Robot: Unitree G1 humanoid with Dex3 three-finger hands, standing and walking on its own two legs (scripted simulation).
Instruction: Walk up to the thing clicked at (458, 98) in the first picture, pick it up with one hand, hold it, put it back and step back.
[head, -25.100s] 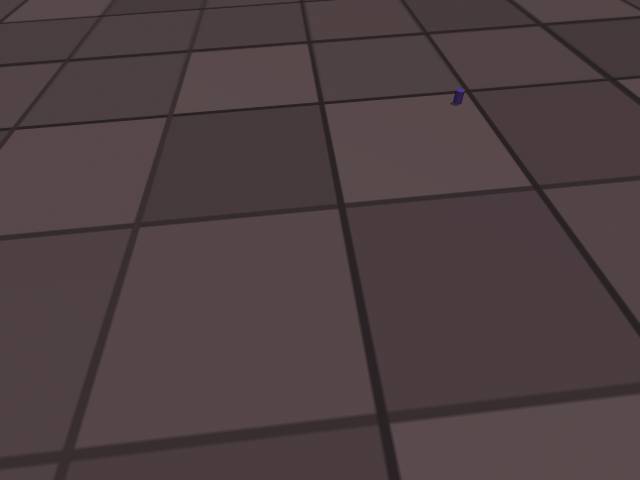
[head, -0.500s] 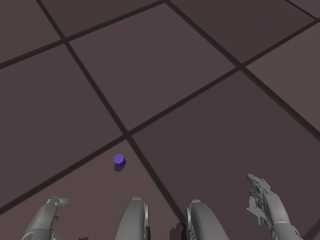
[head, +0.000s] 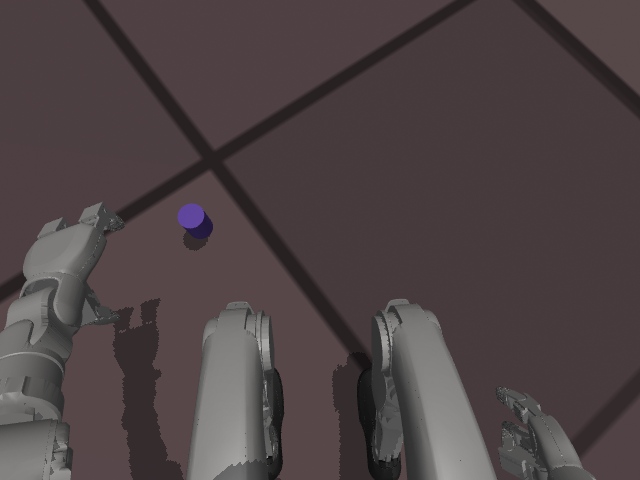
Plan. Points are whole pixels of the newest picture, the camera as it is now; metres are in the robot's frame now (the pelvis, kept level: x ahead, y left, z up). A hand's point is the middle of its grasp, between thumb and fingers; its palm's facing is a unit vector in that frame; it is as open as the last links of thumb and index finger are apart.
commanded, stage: rise first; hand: left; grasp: from above
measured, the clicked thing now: (196, 221) +0.52 +0.27 -0.39
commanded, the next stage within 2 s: none
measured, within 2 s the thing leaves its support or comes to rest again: neither
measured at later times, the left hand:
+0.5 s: hand (128, 245) +0.43 +0.32 -0.22, palm faces -0.49 -0.05 -0.87, open 14.0 cm
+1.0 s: hand (147, 234) +0.46 +0.31 -0.25, palm faces -0.46 -0.04 -0.89, open 13.9 cm
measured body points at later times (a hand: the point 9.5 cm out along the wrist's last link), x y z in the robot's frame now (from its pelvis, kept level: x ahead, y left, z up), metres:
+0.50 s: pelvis +0.00 +0.01 -0.06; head +0.23 +0.07 +0.32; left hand +0.45 +0.32 -0.17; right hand +0.08 -0.27 -0.18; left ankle +0.09 +0.12 -0.40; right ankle +0.08 -0.11 -0.40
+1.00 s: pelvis +0.01 +0.01 -0.08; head +0.26 +0.06 +0.29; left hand +0.48 +0.31 -0.20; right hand +0.07 -0.27 -0.20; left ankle +0.09 +0.12 -0.40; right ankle +0.08 -0.11 -0.40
